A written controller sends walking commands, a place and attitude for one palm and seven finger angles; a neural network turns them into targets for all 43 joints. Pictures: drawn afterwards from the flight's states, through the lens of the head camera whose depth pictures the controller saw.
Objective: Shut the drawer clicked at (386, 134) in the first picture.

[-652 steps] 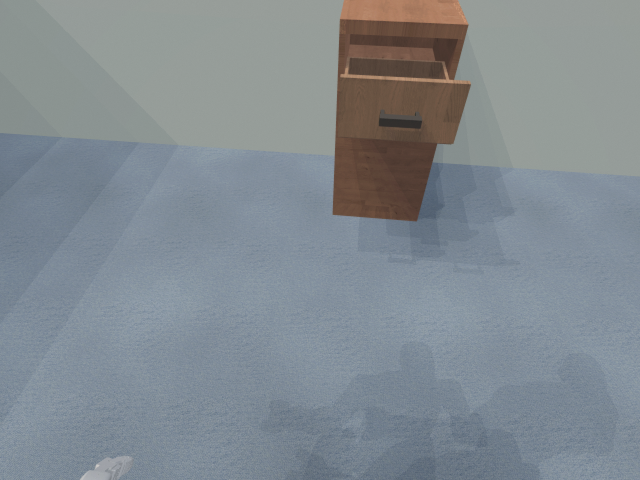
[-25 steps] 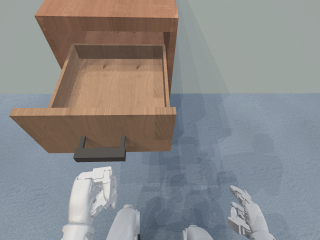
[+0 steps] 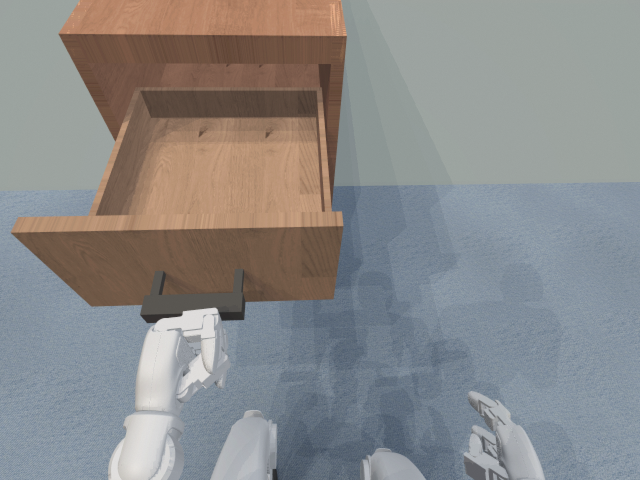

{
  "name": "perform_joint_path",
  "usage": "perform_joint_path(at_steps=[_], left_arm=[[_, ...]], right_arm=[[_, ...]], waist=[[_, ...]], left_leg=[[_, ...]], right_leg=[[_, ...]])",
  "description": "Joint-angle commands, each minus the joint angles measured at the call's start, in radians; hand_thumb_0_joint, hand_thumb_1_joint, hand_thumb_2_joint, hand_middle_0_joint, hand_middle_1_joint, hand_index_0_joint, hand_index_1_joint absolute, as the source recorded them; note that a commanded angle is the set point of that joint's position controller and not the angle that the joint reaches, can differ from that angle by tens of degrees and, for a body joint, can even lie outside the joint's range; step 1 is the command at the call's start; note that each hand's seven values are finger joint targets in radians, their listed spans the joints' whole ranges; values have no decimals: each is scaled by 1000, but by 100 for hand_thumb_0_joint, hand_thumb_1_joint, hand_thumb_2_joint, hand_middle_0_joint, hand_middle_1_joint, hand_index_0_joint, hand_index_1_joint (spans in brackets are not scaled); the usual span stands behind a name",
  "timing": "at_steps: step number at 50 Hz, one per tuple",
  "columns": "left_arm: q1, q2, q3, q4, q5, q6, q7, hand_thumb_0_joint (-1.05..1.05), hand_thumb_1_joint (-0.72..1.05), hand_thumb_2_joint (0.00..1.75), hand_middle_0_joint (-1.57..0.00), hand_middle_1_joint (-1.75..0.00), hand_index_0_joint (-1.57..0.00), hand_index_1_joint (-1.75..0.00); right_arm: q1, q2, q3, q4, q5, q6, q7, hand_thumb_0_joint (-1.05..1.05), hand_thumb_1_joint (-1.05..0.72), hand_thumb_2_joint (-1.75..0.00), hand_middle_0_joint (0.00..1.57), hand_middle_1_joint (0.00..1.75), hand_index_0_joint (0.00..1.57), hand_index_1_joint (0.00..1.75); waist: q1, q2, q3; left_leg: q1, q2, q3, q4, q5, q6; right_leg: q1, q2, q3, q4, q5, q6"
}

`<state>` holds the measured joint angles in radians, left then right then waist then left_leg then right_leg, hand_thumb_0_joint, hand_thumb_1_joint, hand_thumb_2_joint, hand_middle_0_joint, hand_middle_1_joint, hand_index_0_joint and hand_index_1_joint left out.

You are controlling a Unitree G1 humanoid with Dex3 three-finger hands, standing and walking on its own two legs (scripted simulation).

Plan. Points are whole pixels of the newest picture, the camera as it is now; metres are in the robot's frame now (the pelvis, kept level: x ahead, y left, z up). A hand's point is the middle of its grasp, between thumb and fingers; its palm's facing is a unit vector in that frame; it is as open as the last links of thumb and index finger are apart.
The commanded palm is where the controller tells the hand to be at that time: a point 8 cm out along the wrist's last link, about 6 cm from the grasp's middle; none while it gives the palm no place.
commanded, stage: push the drawer shut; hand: left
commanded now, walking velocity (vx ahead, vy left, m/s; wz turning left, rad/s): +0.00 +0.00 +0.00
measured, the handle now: (197, 292) +0.33 +0.16 +0.04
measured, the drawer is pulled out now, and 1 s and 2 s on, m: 0.30 0.16 0.03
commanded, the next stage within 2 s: none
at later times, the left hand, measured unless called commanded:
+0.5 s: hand (231, 300) +0.32 +0.12 +0.04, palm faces +0.01 -1.00 -0.04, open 3.2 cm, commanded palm +0.32 +0.17 +0.04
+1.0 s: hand (234, 254) +0.39 +0.13 +0.04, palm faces +0.04 -1.00 -0.04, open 3.2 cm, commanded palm +0.37 +0.17 +0.04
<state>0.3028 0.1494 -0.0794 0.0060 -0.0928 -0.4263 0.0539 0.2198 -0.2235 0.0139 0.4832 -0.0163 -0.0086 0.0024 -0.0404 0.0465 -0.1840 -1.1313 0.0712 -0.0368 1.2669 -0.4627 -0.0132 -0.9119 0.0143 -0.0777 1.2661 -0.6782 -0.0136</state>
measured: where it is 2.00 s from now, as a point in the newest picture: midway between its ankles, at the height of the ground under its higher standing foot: outside the picture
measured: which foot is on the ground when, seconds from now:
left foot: down 0.00-1.00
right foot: down 0.00-1.00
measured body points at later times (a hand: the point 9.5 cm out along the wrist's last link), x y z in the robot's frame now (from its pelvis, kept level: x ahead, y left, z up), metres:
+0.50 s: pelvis -0.02 +0.01 +0.00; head +0.06 +0.02 +0.45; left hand +0.32 +0.17 +0.04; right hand +0.13 -0.23 -0.10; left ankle +0.07 +0.13 -0.62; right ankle -0.03 -0.12 -0.62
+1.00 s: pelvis -0.02 +0.01 +0.00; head +0.08 +0.02 +0.44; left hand +0.38 +0.18 +0.04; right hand +0.08 -0.25 -0.11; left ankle +0.07 +0.13 -0.62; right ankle -0.03 -0.12 -0.62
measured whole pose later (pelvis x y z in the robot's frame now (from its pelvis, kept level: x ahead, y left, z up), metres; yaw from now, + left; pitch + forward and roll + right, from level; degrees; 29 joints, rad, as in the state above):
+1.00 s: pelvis -0.02 +0.01 +0.00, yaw -1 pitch +20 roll -3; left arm -0.39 0.18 0.09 0.64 -0.08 -0.44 0.08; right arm 0.25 -0.23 0.01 0.61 -0.02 0.04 0.01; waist -0.09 0.04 -0.16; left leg -1.17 0.07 -0.01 1.23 -0.41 0.00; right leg -0.97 0.02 -0.05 1.25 -0.62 0.00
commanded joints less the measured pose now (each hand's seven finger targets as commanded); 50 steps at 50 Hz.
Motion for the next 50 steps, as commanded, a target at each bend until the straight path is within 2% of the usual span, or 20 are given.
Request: perform_joint_path(at_steps=[1, 3, 8, 9, 10, 11, 16, 21, 22, 23, 24, 27, 28, 30, 32, 33, 38, 44, 47, 50], left_arm=[[-295, 29, 30, -181, 7, -81, 18, 0, 90, 90, -140, -160, -140, -160], [-358, 51, 48, -153, 8, -76, 22, 0, 90, 90, -140, -160, -140, -160], [-458, 75, 71, -111, 1, -50, 20, 0, 90, 90, -140, -160, -140, -160], [-483, 58, 58, -99, -2, -42, 18, 0, 90, 90, -140, -160, -140, -160], [-518, 68, 68, -91, -3, -36, 21, 0, 90, 90, -140, -160, -140, -160], [-531, 55, 58, -77, -4, -30, 21, 0, 90, 90, -140, -160, -140, -160], [-622, 61, 80, 16, -4, -15, 35, 0, 90, 90, -140, -160, -140, -160], [-728, 42, 69, 88, 10, -29, 47, 0, 90, 90, -140, -160, -140, -160], [-738, 38, 71, 105, 11, -31, 48, 0, 90, 90, -140, -160, -140, -160], [-741, 70, 102, 122, 16, -34, 54, 0, 90, 90, -140, -160, -140, -160], [-751, 58, 94, 129, 16, -38, 54, 0, 90, 90, -140, -160, -140, -160], [-823, 57, 98, 178, 17, -45, 56, 0, 90, 90, -140, -160, -140, -160], [-835, 82, 120, 193, 19, -48, 57, 0, 90, 90, -140, -160, -140, -160], [-867, 82, 127, 217, 18, -54, 54, 0, 90, 90, -140, -160, -140, -160], [-896, 71, 122, 224, 20, -61, 54, 0, 90, 90, -140, -160, -140, -160], [-914, 69, 117, 251, 22, -56, 54, 0, 90, 90, -140, -160, -140, -160], [-981, 112, 172, 302, 16, -65, 56, 0, 90, 90, -140, -160, -140, -160], [-1056, 111, 186, 377, 10, -77, 44, 0, 90, 90, -140, -160, -140, -160], [-1069, 154, 233, 398, 3, -90, 41, 0, 90, 90, -140, -160, -140, -160], [-1119, 143, 221, 408, 5, -102, 30, 0, 90, 90, -140, -160, -140, -160]], right_arm=[[-50, -119, -49, -121, 0, -54, -16, 0, -90, -90, 20, 30, 20, 30], [-45, -126, -48, -108, 2, -52, -19, 0, -90, -90, 20, 30, 20, 30], [-48, -137, -49, -89, 8, -47, -25, 0, -90, -90, 20, 30, 20, 30], [-52, -134, -46, -87, 9, -44, -24, 0, -90, -90, 20, 30, 20, 30], [-49, -137, -47, -81, 11, -42, -26, 0, -90, -90, 20, 30, 20, 30], [-51, -137, -46, -79, 11, -43, -26, 0, -90, -90, 20, 30, 20, 30], [-47, -140, -43, -64, 12, -34, -25, 0, -90, -90, 20, 30, 20, 30], [-34, -143, -43, -53, 8, -29, -16, 0, -90, -90, 20, 30, 20, 30], [-30, -145, -46, -48, 7, -28, -14, 0, -90, -90, 20, 30, 20, 30], [-21, -149, -47, -45, 4, -26, -14, 0, -90, -90, 20, 30, 20, 30], [-23, -148, -47, -48, 3, -23, -11, 0, -90, -90, 20, 30, 20, 30], [-14, -150, -49, -37, 4, -15, -9, 0, -90, -90, 20, 30, 20, 30], [-7, -155, -50, -31, 3, -14, -11, 0, -90, -90, 20, 30, 20, 30], [-4, -154, -51, -27, 3, -9, -11, 0, -90, -90, 20, 30, 20, 30], [-1, -155, -53, -23, 2, -7, -9, 0, -90, -90, 20, 30, 20, 30], [10, -158, -54, -16, 2, -4, -8, 0, -90, -90, 20, 30, 20, 30], [33, -164, -57, 3, -2, 4, -11, 0, -90, -90, 20, 30, 20, 30], [52, -162, -60, 22, -3, 12, -9, 0, -90, -90, 20, 30, 20, 30], [61, -162, -63, 28, -4, 14, -10, 0, -90, -90, 20, 30, 20, 30], [72, -161, -63, 35, -4, 17, -7, 0, -90, -90, 20, 30, 20, 30]], waist=[[-43, 4, -219], [-51, -14, -227], [-45, 5, -287], [-44, 17, -289], [-50, -4, -287], [-46, 10, -283], [-52, -13, -260], [-56, 20, -260], [-59, 8, -266], [-50, 3, -275], [-49, 11, -282], [-63, -16, -270], [-62, -24, -271], [-61, -18, -287], [-57, 28, -306], [-72, 12, -298], [-69, 0, -339], [-77, 15, -344], [-69, -7, -368], [-73, 36, -376]], left_leg=[[343, -42, -8, -134, 86, 45], [339, -40, -12, -137, 63, 47], [376, -41, -13, -149, 63, 46], [383, -44, -11, -154, 58, 45], [389, -41, -13, -158, 55, 45], [396, -43, -15, -165, 50, 44], [390, -43, -18, -180, 23, 42], [420, -43, -29, -198, 9, 35], [426, -42, -29, -197, 14, 35], [420, -42, -30, -197, 22, 35], [427, -44, -27, -197, 29, 35], [420, -44, -26, -199, 12, 35], [412, -43, -31, -199, 12, 36], [418, -44, -23, -196, 20, 36], [449, -43, -28, -200, 29, 30], [451, -40, -36, -201, 25, 32], [462, -39, -33, -189, 72, 32], [471, -39, -27, -180, 113, 31], [456, -40, -15, -172, 133, 33], [481, -37, -19, -169, 159, 28]], right_leg=[[-82, 17, 31, -228, 229, -8], [-85, 19, 30, -230, 208, -7], [-71, 17, 33, -237, 208, -8], [-71, 15, 33, -243, 206, -7], [-72, 16, 33, -248, 205, -5], [-74, 15, 31, -250, 200, -7], [-82, 17, 29, -263, 180, -4], [-111, 17, 16, -249, 181, -9], [-113, 16, 17, -253, 186, -8], [-104, 19, 16, -247, 190, -9], [-104, 18, 18, -249, 194, -10], [-109, 19, 18, -256, 186, -7], [-110, 21, 18, -251, 186, -8], [-105, 19, 21, -253, 192, -7], [-122, 19, 18, -244, 198, -10], [-134, 22, 13, -241, 201, -8], [-121, 25, 16, -239, 232, -8], [-129, 26, 18, -240, 260, -7], [-96, 28, 29, -247, 276, -5], [-119, 28, 25, -236, 295, -7]])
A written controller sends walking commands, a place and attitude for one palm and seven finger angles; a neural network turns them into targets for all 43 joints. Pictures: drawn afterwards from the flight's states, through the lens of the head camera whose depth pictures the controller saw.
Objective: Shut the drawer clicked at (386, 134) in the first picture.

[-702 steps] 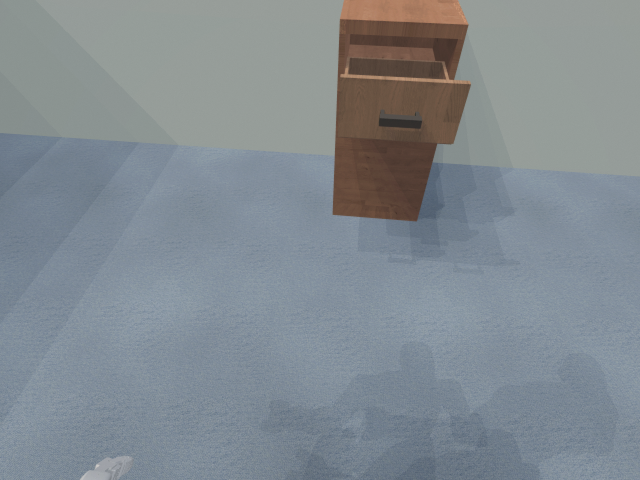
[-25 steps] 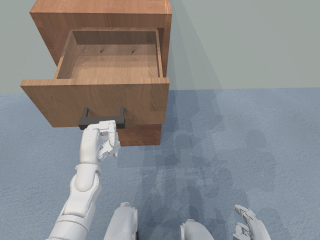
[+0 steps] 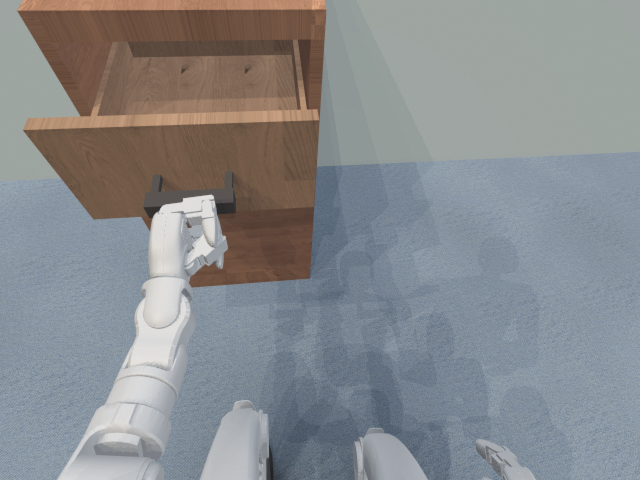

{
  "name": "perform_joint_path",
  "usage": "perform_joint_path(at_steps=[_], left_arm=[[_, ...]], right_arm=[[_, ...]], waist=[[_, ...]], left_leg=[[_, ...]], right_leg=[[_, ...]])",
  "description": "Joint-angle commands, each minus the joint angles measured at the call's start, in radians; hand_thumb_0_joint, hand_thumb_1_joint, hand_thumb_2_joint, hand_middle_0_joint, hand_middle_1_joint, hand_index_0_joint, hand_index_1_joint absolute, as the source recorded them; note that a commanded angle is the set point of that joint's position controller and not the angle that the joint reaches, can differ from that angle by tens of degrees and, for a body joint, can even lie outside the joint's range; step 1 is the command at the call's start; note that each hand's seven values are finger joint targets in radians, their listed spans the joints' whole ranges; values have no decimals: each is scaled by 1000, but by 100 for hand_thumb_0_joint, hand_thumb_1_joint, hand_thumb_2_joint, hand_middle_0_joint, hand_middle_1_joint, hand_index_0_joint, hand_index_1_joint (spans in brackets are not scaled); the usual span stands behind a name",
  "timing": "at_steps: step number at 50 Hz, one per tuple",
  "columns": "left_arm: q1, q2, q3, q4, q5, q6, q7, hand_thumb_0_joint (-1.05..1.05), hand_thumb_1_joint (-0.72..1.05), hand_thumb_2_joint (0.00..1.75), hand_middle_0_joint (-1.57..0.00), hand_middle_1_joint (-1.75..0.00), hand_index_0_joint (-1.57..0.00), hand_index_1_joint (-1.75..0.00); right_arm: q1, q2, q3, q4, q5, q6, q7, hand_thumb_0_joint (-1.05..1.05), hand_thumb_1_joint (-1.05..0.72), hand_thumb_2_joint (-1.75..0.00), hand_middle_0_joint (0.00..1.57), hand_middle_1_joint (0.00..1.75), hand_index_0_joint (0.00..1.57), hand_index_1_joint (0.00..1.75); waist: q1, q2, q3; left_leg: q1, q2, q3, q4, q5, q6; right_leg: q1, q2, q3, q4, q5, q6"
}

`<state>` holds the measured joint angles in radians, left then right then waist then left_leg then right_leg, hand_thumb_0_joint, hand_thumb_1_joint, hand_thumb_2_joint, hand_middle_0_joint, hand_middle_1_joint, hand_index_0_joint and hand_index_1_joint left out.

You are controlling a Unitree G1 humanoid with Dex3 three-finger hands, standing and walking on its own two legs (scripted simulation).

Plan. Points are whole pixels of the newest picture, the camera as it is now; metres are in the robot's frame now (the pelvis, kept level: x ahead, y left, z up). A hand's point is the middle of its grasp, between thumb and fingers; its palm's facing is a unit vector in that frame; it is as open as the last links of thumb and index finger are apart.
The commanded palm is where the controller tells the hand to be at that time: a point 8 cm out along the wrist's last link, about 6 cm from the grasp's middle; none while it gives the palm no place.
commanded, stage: push the drawer shut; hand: left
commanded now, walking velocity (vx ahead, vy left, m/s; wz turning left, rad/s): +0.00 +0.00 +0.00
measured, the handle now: (192, 191) +0.48 +0.17 +0.04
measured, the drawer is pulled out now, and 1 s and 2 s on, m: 0.16 0.03 0.00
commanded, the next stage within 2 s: pull the fist back off the drawer in 1.60 s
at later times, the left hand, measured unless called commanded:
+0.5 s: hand (221, 203) +0.46 +0.13 +0.04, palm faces +0.07 -1.00 -0.04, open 3.2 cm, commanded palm +0.45 +0.18 +0.04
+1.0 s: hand (224, 161) +0.53 +0.14 +0.04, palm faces +0.08 -1.00 -0.04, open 3.1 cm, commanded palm +0.52 +0.17 +0.04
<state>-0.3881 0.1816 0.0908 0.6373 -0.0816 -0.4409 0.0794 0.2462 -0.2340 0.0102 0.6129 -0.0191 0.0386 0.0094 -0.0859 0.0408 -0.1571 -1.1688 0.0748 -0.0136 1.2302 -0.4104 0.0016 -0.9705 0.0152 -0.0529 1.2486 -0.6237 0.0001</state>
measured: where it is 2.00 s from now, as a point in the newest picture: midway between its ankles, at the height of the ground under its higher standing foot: outside the picture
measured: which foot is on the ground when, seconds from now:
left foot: down 0.00-1.00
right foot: down 0.00-1.00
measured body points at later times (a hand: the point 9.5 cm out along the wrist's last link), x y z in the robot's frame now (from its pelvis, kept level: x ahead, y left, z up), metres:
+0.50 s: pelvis +0.00 -0.01 -0.01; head +0.11 +0.01 +0.43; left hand +0.45 +0.19 +0.04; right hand +0.06 -0.27 -0.13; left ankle +0.09 +0.12 -0.62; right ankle -0.01 -0.13 -0.62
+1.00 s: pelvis +0.00 +0.00 -0.02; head +0.15 +0.02 +0.41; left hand +0.52 +0.19 +0.04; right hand +0.00 -0.26 -0.14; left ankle +0.09 +0.12 -0.62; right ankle -0.01 -0.13 -0.62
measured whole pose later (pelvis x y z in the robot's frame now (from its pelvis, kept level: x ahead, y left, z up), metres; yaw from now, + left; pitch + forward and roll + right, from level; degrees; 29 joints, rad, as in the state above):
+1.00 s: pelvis +0.00 +0.00 -0.02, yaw -2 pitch +27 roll -5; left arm -0.93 0.38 0.34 1.15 0.00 -0.47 0.02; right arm 0.35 -0.24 0.02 0.66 -0.06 0.09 0.04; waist -0.19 0.06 -0.15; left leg -1.34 0.10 -0.02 1.31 -0.43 0.01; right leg -1.14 0.04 -0.05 1.31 -0.64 0.00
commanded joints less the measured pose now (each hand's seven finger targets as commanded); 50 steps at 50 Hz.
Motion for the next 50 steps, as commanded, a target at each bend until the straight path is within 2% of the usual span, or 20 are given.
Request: perform_joint_path(at_steps=[1, 7, 9, 15, 16, 18, 19, 20, 23, 25, 30, 34, 35, 36, 37, 40, 44, 47, 49, 50], left_arm=[[-434, 102, 43, -205, -3, -88, 3, 0, 90, 90, -140, -160, -140, -160], [-520, 144, 85, -121, 1, -104, 0, 0, 90, 90, -140, -160, -140, -160], [-575, 158, 96, -106, 1, -113, -5, 0, 90, 90, -140, -160, -140, -160], [-656, 209, 134, -48, 2, -125, -26, 0, 90, 90, -140, -160, -140, -160], [-670, 201, 131, -30, 0, -123, -29, 0, 90, 90, -140, -160, -140, -160], [-713, 246, 161, 5, -2, -123, -37, 0, 90, 90, -140, -160, -140, -160], [-710, 263, 177, 35, 2, -122, -39, 0, 90, 90, -140, -160, -140, -160], [-739, 249, 163, 47, 4, -123, -41, 0, 90, 90, -140, -160, -140, -160], [-776, 293, 197, 74, 7, -129, -48, 0, 90, 90, -140, -160, -140, -160], [-814, 274, 184, 117, 10, -124, -50, 0, 90, 90, -140, -160, -140, -160], [-895, 323, 211, 190, 28, -118, -52, 0, 90, 90, -140, -160, -140, -160], [-916, 343, 235, 182, 32, -118, -59, 0, 90, 90, -140, -160, -140, -160], [-917, 357, 248, 189, 32, -116, -59, 0, 90, 90, -140, -160, -140, -160], [-916, 339, 233, 204, 31, -109, -64, 0, 90, 90, -140, -160, -140, -160], [-929, 359, 247, 220, 33, -105, -62, 0, 90, 90, -140, -160, -140, -160], [-968, 385, 261, 235, 44, -102, -60, 0, 90, 90, -140, -160, -140, -160], [-1025, 368, 245, 274, 61, -95, -50, 0, 90, 90, -140, -160, -140, -160], [-1067, 424, 276, 294, 77, -88, -38, 0, 90, 90, -140, -160, -140, -160], [-1092, 406, 263, 266, 83, -96, -39, 0, 90, 90, -140, -160, -140, -160], [-1066, 421, 278, 286, 86, -92, -40, 0, 90, 90, -140, -160, -140, -160]], right_arm=[[51, -150, -60, -92, -1, -29, -12, 0, -90, -90, 20, 30, 20, 30], [71, -153, -63, -73, -3, -25, -13, 0, -90, -90, 20, 30, 20, 30], [79, -154, -62, -64, -5, -25, -15, 0, -90, -90, 20, 30, 20, 30], [100, -155, -61, -51, -8, -22, -18, 0, -90, -90, 20, 30, 20, 30], [103, -154, -61, -49, -8, -22, -17, 0, -90, -90, 20, 30, 20, 30], [115, -159, -58, -40, -9, -21, -21, 0, -90, -90, 20, 30, 20, 30], [115, -160, -57, -43, -8, -17, -22, 0, -90, -90, 20, 30, 20, 30], [118, -159, -57, -40, -9, -16, -23, 0, -90, -90, 20, 30, 20, 30], [133, -166, -57, -33, -12, -14, -23, 0, -90, -90, 20, 30, 20, 30], [141, -164, -55, -25, -13, -11, -20, 0, -90, -90, 20, 30, 20, 30], [173, -174, -55, -15, -19, -1, -16, 0, -90, -90, 20, 30, 20, 30], [196, -177, -60, -17, -26, 8, -8, 0, -90, -90, 20, 30, 20, 30], [205, -179, -61, -13, -28, 13, -7, 0, -90, -90, 20, 30, 20, 30], [204, -177, -60, -15, -27, 16, -4, 0, -90, -90, 20, 30, 20, 30], [211, -181, -59, -10, -28, 19, -3, 0, -90, -90, 20, 30, 20, 30], [225, -185, -58, -8, -31, 26, 0, 0, -90, -90, 20, 30, 20, 30], [247, -187, -59, 1, -35, 32, 7, 0, -90, -90, 20, 30, 20, 30], [261, -195, -56, 6, -41, 39, 6, 0, -90, -90, 20, 30, 20, 30], [271, -192, -59, 5, -44, 39, 12, 0, -90, -90, 20, 30, 20, 30], [274, -194, -59, 4, -45, 44, 13, 0, -90, -90, 20, 30, 20, 30]], waist=[[-33, 37, -392], [-47, 0, -373], [-58, 5, -384], [-62, 38, -417], [-66, 33, -419], [-73, 15, -404], [-65, 16, -403], [-79, 15, -406], [-73, 41, -433], [-88, 44, -419], [-108, 48, -422], [-95, 108, -507], [-98, 81, -516], [-103, 95, -494], [-108, 71, -483], [-115, 86, -481], [-138, 106, -462], [-149, 91, -469], [-147, 138, -520], [-136, 136, -525]], left_leg=[[522, -41, -47, -136, 103, 12], [467, -45, -34, -119, 76, 19], [466, -46, -34, -109, 75, 23], [464, -45, -28, -95, 88, 24], [455, -47, -25, -89, 81, 26], [432, -46, -28, -84, 72, 29], [418, -48, -25, -84, 62, 28], [422, -46, -27, -82, 61, 30], [425, -46, -27, -71, 72, 30], [418, -44, -29, -66, 65, 31], [399, -40, -37, -53, 63, 34], [465, -38, -43, -43, 152, 32], [466, -34, -47, -41, 165, 32], [454, -36, -41, -41, 156, 32], [439, -34, -45, -40, 148, 34], [437, -31, -51, -39, 143, 33], [457, -27, -64, -36, 149, 33], [429, -25, -65, -26, 139, 36], [480, -24, -70, -20, 184, 34], [482, -23, -73, -22, 197, 30]], right_leg=[[-68, 29, -4, -217, 235, -22], [-64, 30, 11, -229, 221, -16], [-74, 30, 14, -224, 223, -14], [-75, 32, 25, -220, 231, -14], [-73, 32, 29, -224, 228, -12], [-71, 35, 29, -220, 223, -12], [-68, 35, 33, -222, 212, -12], [-83, 35, 30, -219, 210, -10], [-86, 37, 32, -209, 214, -13], [-110, 37, 27, -210, 206, -12], [-141, 42, 24, -196, 196, -13], [-142, 45, 18, -178, 255, -18], [-135, 47, 14, -175, 265, -18], [-140, 47, 16, -182, 261, -17], [-138, 49, 14, -182, 255, -17], [-162, 51, 10, -174, 242, -17], [-219, 53, -1, -165, 237, -19], [-216, 54, 3, -163, 231, -18], [-230, 55, -3, -150, 254, -21], [-225, 56, -6, -148, 259, -24]])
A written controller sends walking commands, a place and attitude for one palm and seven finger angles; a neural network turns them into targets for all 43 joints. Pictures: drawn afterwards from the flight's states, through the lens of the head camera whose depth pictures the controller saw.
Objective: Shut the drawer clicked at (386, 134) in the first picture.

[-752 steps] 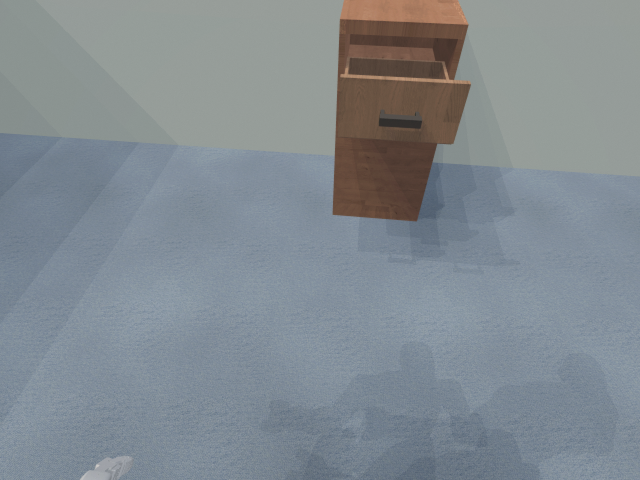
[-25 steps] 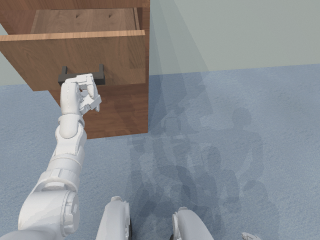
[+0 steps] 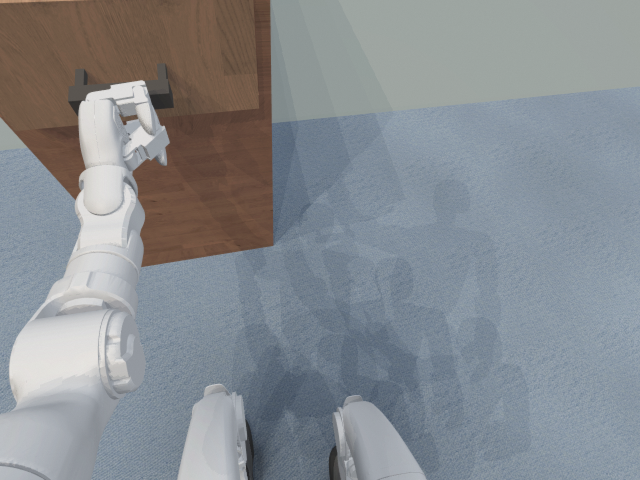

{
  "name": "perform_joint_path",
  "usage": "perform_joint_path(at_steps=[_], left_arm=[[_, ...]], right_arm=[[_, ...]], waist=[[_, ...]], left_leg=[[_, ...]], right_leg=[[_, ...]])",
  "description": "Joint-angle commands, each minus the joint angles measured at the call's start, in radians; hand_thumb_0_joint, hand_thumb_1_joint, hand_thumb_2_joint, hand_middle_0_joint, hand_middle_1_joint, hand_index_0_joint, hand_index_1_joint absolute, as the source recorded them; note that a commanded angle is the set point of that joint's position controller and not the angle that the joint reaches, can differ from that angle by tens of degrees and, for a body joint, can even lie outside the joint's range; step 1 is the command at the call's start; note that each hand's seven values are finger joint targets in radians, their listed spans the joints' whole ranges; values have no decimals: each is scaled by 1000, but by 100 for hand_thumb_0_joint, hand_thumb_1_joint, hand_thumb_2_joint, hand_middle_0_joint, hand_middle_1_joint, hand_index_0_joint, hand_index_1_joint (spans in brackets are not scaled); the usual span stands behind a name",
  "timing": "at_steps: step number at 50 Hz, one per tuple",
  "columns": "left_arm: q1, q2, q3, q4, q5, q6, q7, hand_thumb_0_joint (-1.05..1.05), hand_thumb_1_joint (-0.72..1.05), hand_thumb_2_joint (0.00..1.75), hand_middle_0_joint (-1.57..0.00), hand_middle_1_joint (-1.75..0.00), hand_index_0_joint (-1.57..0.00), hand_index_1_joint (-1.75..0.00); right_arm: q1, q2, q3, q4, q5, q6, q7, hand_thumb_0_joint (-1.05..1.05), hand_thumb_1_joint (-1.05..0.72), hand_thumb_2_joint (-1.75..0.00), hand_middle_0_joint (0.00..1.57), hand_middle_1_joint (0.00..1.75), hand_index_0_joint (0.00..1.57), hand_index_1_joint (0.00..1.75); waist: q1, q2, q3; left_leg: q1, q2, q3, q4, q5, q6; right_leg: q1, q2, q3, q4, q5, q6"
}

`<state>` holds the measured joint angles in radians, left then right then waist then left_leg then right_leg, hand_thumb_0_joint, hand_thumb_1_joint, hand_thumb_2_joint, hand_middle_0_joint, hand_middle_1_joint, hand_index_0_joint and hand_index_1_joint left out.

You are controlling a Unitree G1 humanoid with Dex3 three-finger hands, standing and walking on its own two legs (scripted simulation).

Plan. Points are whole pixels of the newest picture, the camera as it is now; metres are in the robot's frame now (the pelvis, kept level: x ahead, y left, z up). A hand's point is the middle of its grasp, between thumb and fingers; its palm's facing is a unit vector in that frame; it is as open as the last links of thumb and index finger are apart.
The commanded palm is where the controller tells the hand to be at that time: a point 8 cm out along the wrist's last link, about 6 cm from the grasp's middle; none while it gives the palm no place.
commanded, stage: push the drawer shut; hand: left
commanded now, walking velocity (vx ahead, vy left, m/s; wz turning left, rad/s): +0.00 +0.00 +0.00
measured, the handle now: (122, 85) +0.60 +0.20 +0.06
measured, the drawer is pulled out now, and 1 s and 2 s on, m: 0.03 0.00 0.00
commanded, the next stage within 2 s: pull the fist back off the drawer in 0.60 s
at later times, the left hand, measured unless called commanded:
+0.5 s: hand (153, 109) +0.56 +0.16 +0.06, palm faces +0.12 -0.99 -0.04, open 3.0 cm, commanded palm +0.57 +0.18 +0.06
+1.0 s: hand (152, 106) +0.56 +0.16 +0.06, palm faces +0.12 -0.99 -0.05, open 3.3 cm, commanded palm +0.55 +0.17 +0.06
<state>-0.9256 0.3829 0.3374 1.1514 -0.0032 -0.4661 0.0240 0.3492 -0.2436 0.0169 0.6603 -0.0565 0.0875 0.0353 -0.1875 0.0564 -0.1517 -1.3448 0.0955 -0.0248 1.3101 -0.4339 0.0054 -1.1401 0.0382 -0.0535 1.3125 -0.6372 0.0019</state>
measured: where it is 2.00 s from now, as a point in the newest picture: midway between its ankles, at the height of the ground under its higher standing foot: outside the picture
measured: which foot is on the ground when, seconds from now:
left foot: down 0.00-1.00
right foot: down 0.00-1.00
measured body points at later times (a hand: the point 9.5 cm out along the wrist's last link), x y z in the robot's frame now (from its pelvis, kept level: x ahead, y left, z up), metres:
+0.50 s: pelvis -0.01 +0.00 -0.01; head +0.16 +0.04 +0.40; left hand +0.55 +0.22 +0.06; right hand -0.03 -0.26 -0.12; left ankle +0.08 +0.12 -0.60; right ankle -0.01 -0.13 -0.60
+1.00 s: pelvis -0.03 +0.01 -0.02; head +0.14 +0.05 +0.39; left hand +0.55 +0.22 +0.07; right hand -0.07 -0.25 -0.12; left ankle +0.08 +0.12 -0.60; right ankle -0.01 -0.13 -0.60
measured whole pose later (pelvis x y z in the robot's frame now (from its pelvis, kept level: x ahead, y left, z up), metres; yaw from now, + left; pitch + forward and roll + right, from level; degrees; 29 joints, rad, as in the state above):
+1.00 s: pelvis -0.03 +0.01 -0.02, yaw -2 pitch +30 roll -8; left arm -1.20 0.57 0.34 1.27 0.07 -0.33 0.04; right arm 0.39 -0.25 0.07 0.67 -0.08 0.03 0.04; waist -0.27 0.07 -0.13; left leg -1.52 0.10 -0.07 1.38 -0.39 0.02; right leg -1.30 0.06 -0.09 1.37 -0.59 0.01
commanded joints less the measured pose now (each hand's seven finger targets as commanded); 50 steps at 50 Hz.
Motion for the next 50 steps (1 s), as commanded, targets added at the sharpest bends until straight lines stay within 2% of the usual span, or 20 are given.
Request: perform_joint_path(at_steps=[1, 2, 7, 9, 10, 11, 13, 16, 18, 20, 24, 31, 33, 35, 37, 38, 42, 45, 47, 50], left_arm=[[-554, 224, 30, -239, 6, -65, 15, 0, 90, 90, -140, -160, -140, -160], [-549, 250, 51, -235, 7, -62, 16, 0, 90, 90, -140, -160, -140, -160], [-601, 274, 50, -201, 20, -43, 9, 0, 90, 90, -140, -160, -140, -160], [-622, 319, 78, -181, 26, -38, 11, 0, 90, 90, -140, -160, -140, -160], [-648, 298, 57, -199, 24, -37, 9, 0, 90, 90, -140, -160, -140, -160], [-643, 320, 76, -194, 28, -35, 9, 0, 90, 90, -140, -160, -140, -160], [-667, 309, 61, -157, 30, -27, 7, 0, 90, 90, -140, -160, -140, -160], [-711, 350, 74, -146, 44, -16, 10, 0, 90, 90, -140, -160, -140, -160], [-759, 335, 53, -159, 51, -15, 10, 0, 90, 90, -140, -160, -140, -160], [-790, 354, 62, -172, 54, -13, 11, 0, 90, 90, -140, -160, -140, -160], [-869, 355, 37, -164, 63, 1, 18, 0, 90, 90, -140, -160, -140, -160], [-941, 395, 16, -147, 71, 26, 29, 0, 90, 90, -140, -160, -140, -160], [-964, 400, 8, -155, 76, 24, 27, 0, 90, 90, -140, -160, -140, -160], [-955, 410, 3, -127, 73, 37, 25, 0, 90, 90, -140, -160, -140, -160], [-956, 433, 19, -135, 70, 44, 25, 0, 90, 90, -140, -160, -140, -160], [-962, 423, 14, -142, 68, 43, 22, 0, 90, 90, -140, -160, -140, -160], [-945, 411, 20, -141, 66, 55, 23, 0, 90, 90, -140, -160, -140, -160], [-916, 352, -2, -158, 63, 57, 26, 0, 90, 90, -140, -160, -140, -160], [-882, 367, 24, -150, 55, 63, 33, 0, 90, 90, -140, -160, -140, -160], [-831, 351, 29, -167, 49, 61, 31, 0, 90, 90, -140, -160, -140, -160]], right_arm=[[173, -183, -64, -44, -10, -3, -11, 0, -90, -90, 20, 30, 20, 30], [180, -185, -64, -42, -10, -1, -10, 0, -90, -90, 20, 30, 20, 30], [188, -188, -58, -41, -10, 8, -9, 0, -90, -90, 20, 30, 20, 30], [197, -194, -53, -39, -11, 10, -10, 0, -90, -90, 20, 30, 20, 30], [198, -191, -53, -41, -11, 9, -9, 0, -90, -90, 20, 30, 20, 30], [201, -194, -55, -39, -12, 10, -10, 0, -90, -90, 20, 30, 20, 30], [208, -194, -51, -35, -13, 8, -8, 0, -90, -90, 20, 30, 20, 30], [213, -200, -48, -32, -15, 8, -10, 0, -90, -90, 20, 30, 20, 30], [223, -200, -46, -31, -19, 4, -7, 0, -90, -90, 20, 30, 20, 30], [231, -204, -48, -26, -20, 5, -9, 0, -90, -90, 20, 30, 20, 30], [235, -207, -42, -21, -19, -3, -14, 0, -90, -90, 20, 30, 20, 30], [224, -213, -26, -18, -17, -26, -28, 0, -90, -90, 20, 30, 20, 30], [224, -215, -23, -18, -17, -36, -30, 0, -90, -90, 20, 30, 20, 30], [215, -219, -16, -13, -14, -42, -35, 0, -90, -90, 20, 30, 20, 30], [220, -221, -14, -18, -15, -49, -38, 0, -90, -90, 20, 30, 20, 30], [220, -221, -14, -20, -15, -53, -36, 0, -90, -90, 20, 30, 20, 30], [218, -225, -17, -22, -20, -59, -31, 0, -90, -90, 20, 30, 20, 30], [220, -224, -25, -21, -23, -65, -21, 0, -90, -90, 20, 30, 20, 30], [223, -226, -25, -19, -23, -65, -19, 0, -90, -90, 20, 30, 20, 30], [222, -223, -27, -26, -22, -66, -12, 0, -90, -90, 20, 30, 20, 30]], waist=[[-45, 120, -538], [-39, 116, -548], [-62, 123, -521], [-64, 126, -514], [-73, 137, -527], [-65, 145, -533], [-84, 139, -507], [-94, 159, -496], [-103, 199, -522], [-112, 189, -540], [-141, 197, -524], [-165, 229, -514], [-167, 272, -530], [-174, 260, -503], [-167, 250, -515], [-162, 282, -523], [-147, 273, -511], [-134, 296, -538], [-127, 251, -520], [-110, 236, -545]], left_leg=[[652, -44, -56, -93, 232, 31], [644, -43, -55, -89, 238, 31], [613, -40, -57, -80, 208, 33], [604, -37, -62, -78, 211, 33], [608, -38, -63, -74, 214, 36], [617, -36, -65, -73, 217, 33], [602, -36, -68, -70, 207, 35], [578, -33, -70, -61, 179, 36], [614, -32, -84, -60, 202, 34], [616, -28, -87, -53, 200, 35], [590, -28, -96, -50, 129, 39], [540, -29, -105, -54, -2, 44], [564, -27, -116, -61, -12, 41], [537, -23, -120, -67, -59, 41], [521, -25, -117, -66, -64, 43], [545, -24, -124, -71, -56, 40], [549, -22, -142, -92, -105, 32], [605, -21, -160, -107, -93, 25], [584, -19, -153, -110, -102, 27], [584, -23, -141, -109, -71, 28]], right_leg=[[-45, 34, -1, -215, 287, -24], [-33, 35, -1, -213, 292, -24], [-55, 39, -1, -214, 271, -23], [-65, 40, -3, -208, 268, -23], [-66, 41, -3, -206, 272, -22], [-72, 40, -5, -204, 270, -25], [-89, 41, -7, -202, 262, -25], [-115, 42, -7, -200, 241, -24], [-141, 41, -13, -183, 248, -28], [-144, 42, -14, -186, 248, -25], [-183, 44, -13, -186, 204, -24], [-220, 43, -5, -186, 131, -25], [-244, 42, -9, -176, 127, -30], [-249, 41, -8, -183, 106, -27], [-228, 43, -6, -182, 103, -28], [-245, 42, -9, -175, 107, -32], [-252, 41, -21, -169, 94, -34], [-274, 38, -33, -161, 106, -38], [-251, 39, -31, -172, 101, -35], [-220, 41, -30, -175, 110, -35]])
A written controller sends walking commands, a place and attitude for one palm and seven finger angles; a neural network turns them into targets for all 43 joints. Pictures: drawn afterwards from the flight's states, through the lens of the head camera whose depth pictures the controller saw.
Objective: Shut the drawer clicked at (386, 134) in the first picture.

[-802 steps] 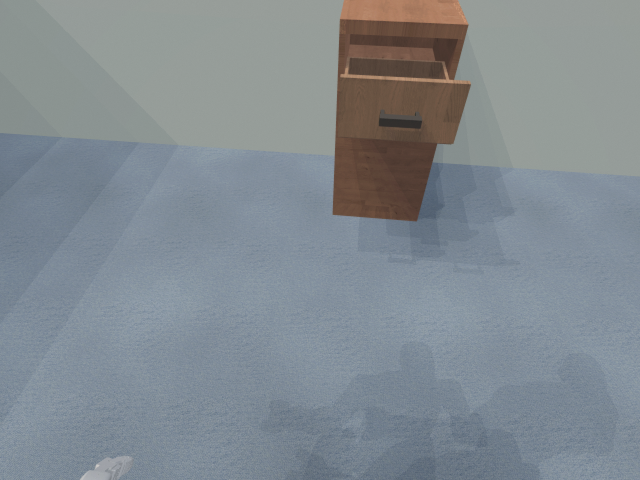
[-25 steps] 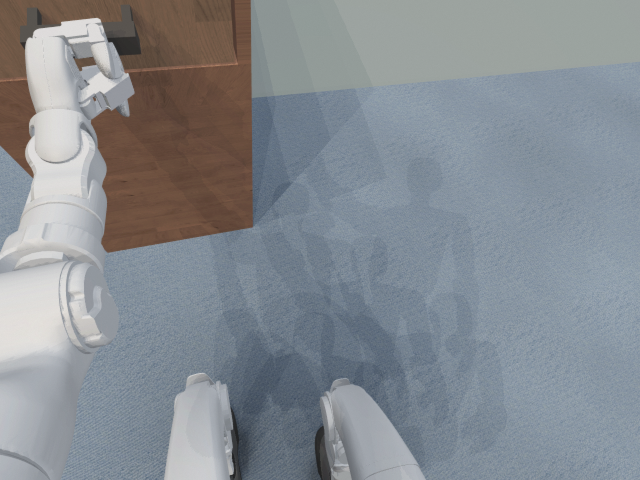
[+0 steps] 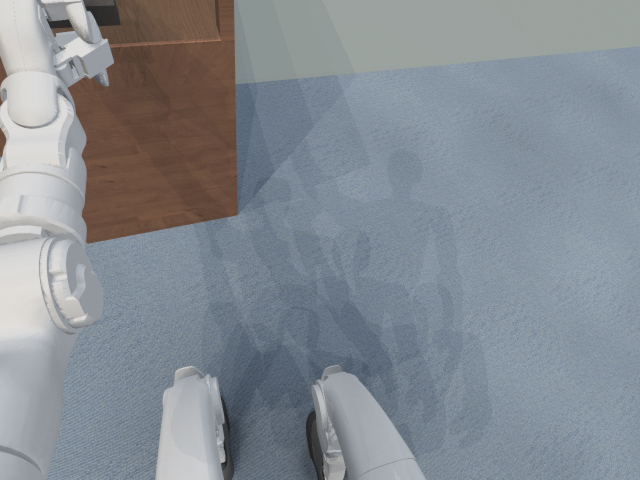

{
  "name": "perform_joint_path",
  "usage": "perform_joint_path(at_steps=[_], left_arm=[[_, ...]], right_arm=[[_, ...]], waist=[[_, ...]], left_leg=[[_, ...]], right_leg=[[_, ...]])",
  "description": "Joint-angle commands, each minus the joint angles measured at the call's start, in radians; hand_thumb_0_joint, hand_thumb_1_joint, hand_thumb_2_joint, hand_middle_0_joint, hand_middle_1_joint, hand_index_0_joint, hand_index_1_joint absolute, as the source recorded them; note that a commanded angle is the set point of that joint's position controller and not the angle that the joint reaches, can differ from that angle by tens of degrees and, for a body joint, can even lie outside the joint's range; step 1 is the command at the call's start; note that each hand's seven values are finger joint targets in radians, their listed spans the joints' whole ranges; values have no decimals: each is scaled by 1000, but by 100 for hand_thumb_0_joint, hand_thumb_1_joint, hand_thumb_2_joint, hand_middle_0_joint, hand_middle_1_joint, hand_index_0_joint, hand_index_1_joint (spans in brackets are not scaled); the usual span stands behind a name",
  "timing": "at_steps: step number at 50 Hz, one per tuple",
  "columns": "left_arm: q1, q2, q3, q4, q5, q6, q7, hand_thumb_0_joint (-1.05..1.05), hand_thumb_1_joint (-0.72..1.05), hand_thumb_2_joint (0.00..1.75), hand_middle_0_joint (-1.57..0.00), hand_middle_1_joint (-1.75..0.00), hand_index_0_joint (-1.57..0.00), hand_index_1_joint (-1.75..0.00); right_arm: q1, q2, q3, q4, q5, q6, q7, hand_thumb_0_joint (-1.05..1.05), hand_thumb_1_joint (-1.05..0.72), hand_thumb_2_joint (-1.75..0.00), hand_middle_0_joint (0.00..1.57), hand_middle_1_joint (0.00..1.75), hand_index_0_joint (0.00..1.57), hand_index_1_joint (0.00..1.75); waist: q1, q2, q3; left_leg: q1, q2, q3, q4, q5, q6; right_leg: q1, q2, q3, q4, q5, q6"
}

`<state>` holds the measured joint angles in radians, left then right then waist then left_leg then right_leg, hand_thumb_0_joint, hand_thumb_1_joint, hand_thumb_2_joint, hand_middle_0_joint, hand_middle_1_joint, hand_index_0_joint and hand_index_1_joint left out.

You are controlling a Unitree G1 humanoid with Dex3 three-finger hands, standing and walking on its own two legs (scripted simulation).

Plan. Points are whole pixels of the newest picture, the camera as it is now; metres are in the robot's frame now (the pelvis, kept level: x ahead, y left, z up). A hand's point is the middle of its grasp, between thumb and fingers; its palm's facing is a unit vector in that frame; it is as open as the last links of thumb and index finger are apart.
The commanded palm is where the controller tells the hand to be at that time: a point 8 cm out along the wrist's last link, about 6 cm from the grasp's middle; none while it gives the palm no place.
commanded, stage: pull the fist back off the drawer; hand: left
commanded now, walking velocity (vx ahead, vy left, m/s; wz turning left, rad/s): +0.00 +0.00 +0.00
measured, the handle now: out of the picture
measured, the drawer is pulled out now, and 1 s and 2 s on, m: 0.00 0.00 0.00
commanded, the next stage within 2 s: draw the hand back to the body in 0.40 s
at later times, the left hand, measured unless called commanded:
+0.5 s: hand (104, 58) +0.57 +0.17 +0.09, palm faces +0.19 -0.98 -0.03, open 3.3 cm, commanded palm +0.53 +0.20 +0.09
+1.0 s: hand (1, 118) +0.41 +0.19 +0.19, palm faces +0.13 -0.99 -0.04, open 3.3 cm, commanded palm +0.37 +0.24 +0.19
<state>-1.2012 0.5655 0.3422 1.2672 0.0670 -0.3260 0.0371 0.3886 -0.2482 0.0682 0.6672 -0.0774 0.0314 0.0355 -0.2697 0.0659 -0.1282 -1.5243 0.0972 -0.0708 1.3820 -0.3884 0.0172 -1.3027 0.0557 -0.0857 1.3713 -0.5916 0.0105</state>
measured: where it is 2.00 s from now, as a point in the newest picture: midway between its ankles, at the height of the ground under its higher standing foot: (274, 464)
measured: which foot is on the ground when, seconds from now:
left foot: down 0.00-1.00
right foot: down 0.00-1.00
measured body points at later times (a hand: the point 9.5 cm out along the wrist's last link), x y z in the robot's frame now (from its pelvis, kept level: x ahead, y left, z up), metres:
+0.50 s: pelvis +0.05 -0.01 +0.03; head +0.20 +0.02 +0.46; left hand +0.55 +0.22 +0.09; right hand +0.07 -0.26 -0.08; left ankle +0.11 +0.12 -0.58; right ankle +0.03 -0.14 -0.58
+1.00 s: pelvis +0.08 -0.01 +0.10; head +0.11 -0.01 +0.55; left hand +0.40 +0.24 +0.19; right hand +0.24 -0.26 +0.01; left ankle +0.11 +0.12 -0.58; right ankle +0.03 -0.14 -0.58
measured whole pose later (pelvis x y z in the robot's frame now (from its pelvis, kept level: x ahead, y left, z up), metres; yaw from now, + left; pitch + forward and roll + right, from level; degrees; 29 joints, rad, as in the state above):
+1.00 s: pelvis +0.08 -0.01 +0.10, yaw +5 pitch +12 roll -2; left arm -0.19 0.26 0.16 0.39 -0.20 -0.28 -0.10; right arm 0.25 -0.27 0.00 0.53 0.04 0.07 0.00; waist -0.05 0.05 -0.14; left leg -0.78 0.07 -0.02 0.96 -0.39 -0.01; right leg -0.57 0.03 -0.05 0.91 -0.55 -0.01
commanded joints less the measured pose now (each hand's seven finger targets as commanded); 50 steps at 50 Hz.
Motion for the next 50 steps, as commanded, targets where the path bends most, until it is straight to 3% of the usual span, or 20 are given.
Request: perform_joint_path(at_steps=[1, 4, 9, 14, 16, 19, 22, 25, 27, 28, 29, 31, 33, 37, 39, 42, 43, 47, 50], left_arm=[[-527, 188, 44, -280, -21, -80, 17, 0, 90, 90, -140, -160, -140, -160], [-483, 146, 29, -298, -28, -90, 18, 0, 90, 90, -140, -160, -140, -160], [-347, 116, 41, -342, -40, -109, 21, 0, 90, 90, -140, -160, -140, -160], [-191, 42, 27, -371, -62, -122, 12, 0, 90, 90, -140, -160, -140, -160], [-172, 48, 37, -388, -73, -125, 9, 0, 90, 90, -140, -160, -140, -160], [-162, 24, 30, -456, -84, -157, 10, 0, 90, 90, -140, -160, -140, -160], [-127, 15, 32, -451, -85, -181, 8, 0, 90, 90, -140, -160, -140, -160], [-102, -2, 14, -410, -83, -188, -8, 0, 90, 90, -140, -160, -140, -160], [5, 30, 45, -524, -99, -188, -27, 0, 90, 90, -140, -160, -140, -160], [48, 39, 50, -612, -114, -190, -38, 0, 90, 90, -140, -160, -140, -160], [139, 23, 44, -677, -131, -179, -51, 0, 90, 90, -140, -160, -140, -160], [279, -24, 11, -817, -171, -142, -74, 0, 90, 90, -140, -160, -140, -160], [413, -64, -20, -899, -206, -95, -92, 0, 90, 90, -140, -160, -140, -160], [541, -120, -56, -944, -256, -16, -89, 0, 90, 90, -140, -160, -140, -160], [551, -151, -90, -976, -258, -17, -83, 0, 90, 90, -140, -160, -140, -160], [612, -188, -139, -1018, -252, -37, -94, 0, 90, 90, -140, -160, -140, -160], [605, -180, -147, -1068, -251, -47, -102, 0, 90, 90, -140, -160, -140, -160], [725, -169, -145, -1114, -273, -28, -142, 0, 90, 90, -140, -160, -140, -160], [786, -147, -119, -1151, -300, 7, -159, 0, 90, 90, -140, -160, -140, -160]], right_arm=[[183, -216, -79, -33, -2, -7, -12, 0, -90, -90, 20, 30, 20, 30], [182, -212, -83, -36, 0, -4, -6, 0, -90, -90, 20, 30, 20, 30], [174, -201, -94, -52, 3, 9, 4, 0, -90, -90, 20, 30, 20, 30], [168, -186, -107, -64, 12, 29, 13, 0, -90, -90, 20, 30, 20, 30], [169, -186, -111, -64, 15, 40, 10, 0, -90, -90, 20, 30, 20, 30], [161, -174, -116, -66, 18, 44, 12, 0, -90, -90, 20, 30, 20, 30], [161, -166, -122, -59, 17, 52, 11, 0, -90, -90, 20, 30, 20, 30], [155, -165, -121, -52, 19, 62, 12, 0, -90, -90, 20, 30, 20, 30], [137, -165, -129, -89, 28, 71, 12, 0, -90, -90, 20, 30, 20, 30], [126, -165, -131, -112, 34, 72, 11, 0, -90, -90, 20, 30, 20, 30], [111, -157, -132, -130, 46, 75, 12, 0, -90, -90, 20, 30, 20, 30], [88, -149, -134, -166, 65, 74, 12, 0, -90, -90, 20, 30, 20, 30], [73, -147, -132, -187, 83, 66, 5, 0, -90, -90, 20, 30, 20, 30], [34, -147, -126, -195, 107, 53, -20, 0, -90, -90, 20, 30, 20, 30], [11, -144, -122, -192, 110, 40, -30, 0, -90, -90, 20, 30, 20, 30], [-19, -140, -118, -198, 110, 27, -35, 0, -90, -90, 20, 30, 20, 30], [-28, -141, -120, -201, 111, 20, -38, 0, -90, -90, 20, 30, 20, 30], [-91, -138, -111, -229, 117, 5, -48, 0, -90, -90, 20, 30, 20, 30], [-150, -134, -97, -262, 124, -7, -59, 0, -90, -90, 20, 30, 20, 30]], waist=[[-13, 229, -557], [-12, 195, -540], [33, 197, -561], [59, 131, -568], [55, 90, -551], [69, 112, -578], [65, 69, -556], [62, 68, -525], [121, 95, -631], [148, 143, -695], [175, 157, -735], [193, 127, -745], [193, 53, -693], [168, -107, -444], [161, -70, -361], [166, -18, -311], [172, 33, -326], [198, 19, -302], [224, 22, -241]], left_leg=[[757, -24, -90, -182, -104, 14], [771, -23, -87, -191, -82, 15], [813, -26, -64, -196, 21, 9], [825, -34, -27, -188, 143, 12], [812, -35, -14, -188, 175, 16], [841, -43, 1, -179, 255, 15], [821, -48, 18, -167, 294, 18], [808, -52, 26, -154, 316, 19], [875, -59, 43, -183, 376, 16], [947, -63, 49, -199, 440, 13], [996, -66, 57, -216, 493, 10], [1048, -73, 70, -250, 547, 13], [1041, -78, 78, -287, 552, 21], [951, -83, 90, -381, 373, 32], [980, -84, 88, -414, 329, 30], [1063, -82, 74, -449, 337, 26], [1109, -82, 74, -451, 370, 26], [1150, -83, 66, -504, 347, 24], [1134, -87, 67, -555, 269, 24]], right_leg=[[-45, 23, 2, -233, 69, -45], [-35, 22, 0, -241, 81, -42], [21, 22, 1, -250, 131, -44], [112, 24, 7, -274, 208, -39], [152, 25, 13, -287, 242, -34], [194, 24, 23, -283, 323, -33], [242, 23, 33, -287, 399, -27], [242, 21, 38, -281, 445, -26], [357, 18, 49, -291, 533, -29], [404, 17, 52, -293, 598, -34], [461, 16, 53, -308, 662, -36], [559, 18, 51, -347, 768, -31], [642, 16, 51, -383, 840, -24], [691, 10, 48, -483, 773, 1], [663, 8, 46, -512, 694, -2], [643, 9, 37, -543, 618, -11], [651, 8, 41, -545, 633, -17], [700, 4, 34, -584, 603, -19], [732, 1, 34, -622, 522, -21]])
